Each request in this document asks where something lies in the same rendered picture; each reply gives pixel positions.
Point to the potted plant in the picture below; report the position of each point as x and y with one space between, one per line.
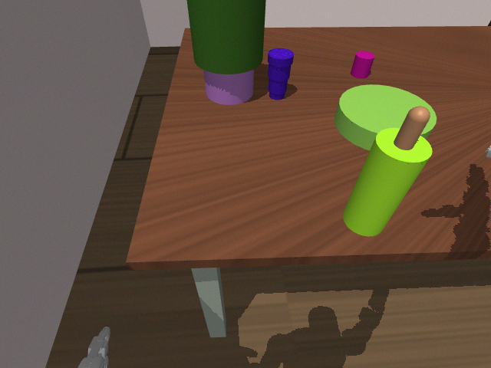
227 38

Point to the table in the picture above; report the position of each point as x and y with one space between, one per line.
266 182

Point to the left robot hand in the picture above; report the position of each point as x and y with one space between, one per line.
97 351

